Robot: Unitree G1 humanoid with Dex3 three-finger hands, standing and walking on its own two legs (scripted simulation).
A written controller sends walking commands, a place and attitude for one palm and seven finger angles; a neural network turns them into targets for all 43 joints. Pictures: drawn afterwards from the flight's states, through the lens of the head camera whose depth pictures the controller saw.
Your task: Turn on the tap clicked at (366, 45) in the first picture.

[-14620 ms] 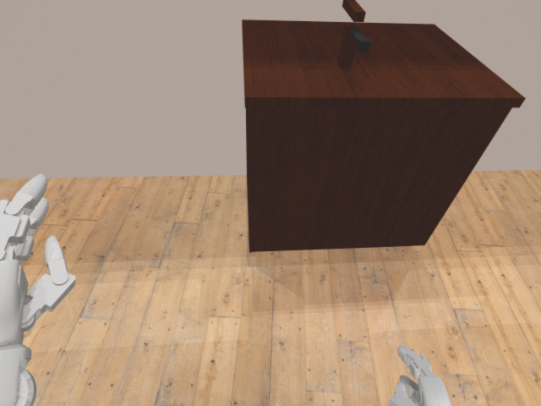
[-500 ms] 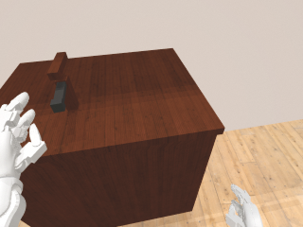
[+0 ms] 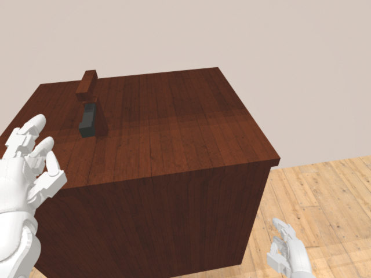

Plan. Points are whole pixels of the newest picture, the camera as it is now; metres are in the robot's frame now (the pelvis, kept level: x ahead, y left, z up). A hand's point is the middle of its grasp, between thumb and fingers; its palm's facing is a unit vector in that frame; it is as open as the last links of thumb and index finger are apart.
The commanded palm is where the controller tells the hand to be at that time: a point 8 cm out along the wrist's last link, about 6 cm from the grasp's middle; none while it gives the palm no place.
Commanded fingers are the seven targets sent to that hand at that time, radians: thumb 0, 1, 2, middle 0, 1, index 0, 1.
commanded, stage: turn the palm inward beside the body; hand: left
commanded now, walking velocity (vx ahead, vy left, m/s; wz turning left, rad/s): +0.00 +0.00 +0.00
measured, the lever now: (87, 129) +0.36 +0.30 +0.16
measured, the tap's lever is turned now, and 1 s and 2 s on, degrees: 5 5 5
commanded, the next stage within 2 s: reach beside the lever's end, fingers flat in 0.58 s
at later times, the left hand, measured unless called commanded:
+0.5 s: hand (76, 173) +0.19 +0.21 +0.22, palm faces +0.49 -0.86 -0.13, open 7.4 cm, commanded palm +0.13 +0.25 +0.23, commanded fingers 0.00 0.90 0.90 -0.20 -0.30 -0.20 -0.30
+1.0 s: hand (81, 167) +0.21 +0.22 +0.21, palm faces +0.51 -0.85 -0.13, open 7.4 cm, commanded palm +0.16 +0.26 +0.21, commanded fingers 0.00 0.90 0.90 -0.20 -0.30 -0.20 -0.30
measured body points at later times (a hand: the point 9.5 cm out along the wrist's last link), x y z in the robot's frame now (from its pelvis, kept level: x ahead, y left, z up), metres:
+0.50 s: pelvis +0.01 -0.02 +0.00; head -0.05 -0.06 +0.45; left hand +0.16 +0.25 +0.23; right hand +0.24 -0.23 -0.06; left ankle +0.00 +0.11 -0.73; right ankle +0.03 -0.08 -0.73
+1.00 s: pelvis +0.01 -0.03 +0.00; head -0.03 -0.07 +0.45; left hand +0.18 +0.26 +0.22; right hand +0.24 -0.24 -0.06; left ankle +0.00 +0.11 -0.73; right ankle +0.03 -0.08 -0.73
